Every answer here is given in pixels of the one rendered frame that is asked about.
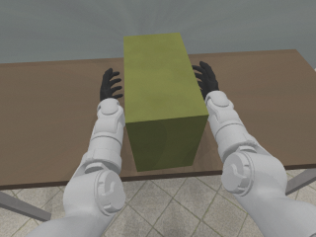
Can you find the table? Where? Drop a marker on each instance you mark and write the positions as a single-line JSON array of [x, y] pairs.
[[48, 110]]

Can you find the robot left hand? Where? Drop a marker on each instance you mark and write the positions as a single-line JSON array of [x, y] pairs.
[[106, 92]]

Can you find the right robot forearm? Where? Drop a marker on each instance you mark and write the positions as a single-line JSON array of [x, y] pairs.
[[228, 130]]

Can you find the carton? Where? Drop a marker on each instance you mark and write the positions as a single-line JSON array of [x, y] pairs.
[[164, 111]]

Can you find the robot right hand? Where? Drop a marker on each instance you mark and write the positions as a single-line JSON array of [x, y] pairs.
[[208, 81]]

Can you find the robot left upper arm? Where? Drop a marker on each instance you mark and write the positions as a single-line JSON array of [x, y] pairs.
[[90, 202]]

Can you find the robot right upper arm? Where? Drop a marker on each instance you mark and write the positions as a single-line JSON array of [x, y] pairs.
[[258, 182]]

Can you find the left robot forearm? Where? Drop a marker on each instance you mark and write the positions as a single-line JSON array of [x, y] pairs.
[[106, 140]]

